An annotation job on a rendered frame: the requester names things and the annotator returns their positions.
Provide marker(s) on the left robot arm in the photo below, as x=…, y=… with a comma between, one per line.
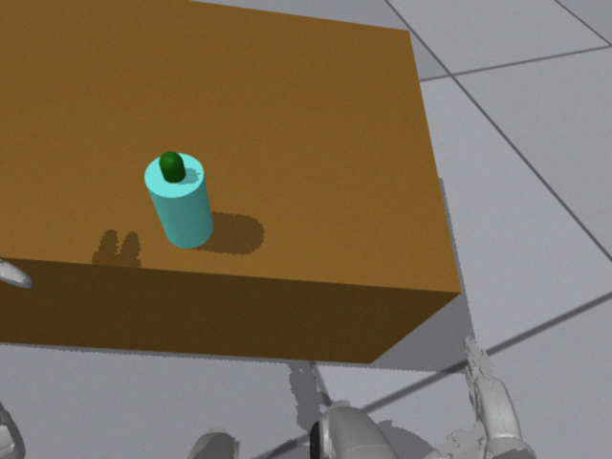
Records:
x=11, y=441

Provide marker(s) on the bottle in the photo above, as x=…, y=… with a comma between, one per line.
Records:
x=176, y=183

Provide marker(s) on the left robot hand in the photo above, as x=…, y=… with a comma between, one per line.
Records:
x=13, y=275

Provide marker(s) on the right robot hand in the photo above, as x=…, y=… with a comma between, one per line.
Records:
x=495, y=414

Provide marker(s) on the right robot arm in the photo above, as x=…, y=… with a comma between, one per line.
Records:
x=508, y=448

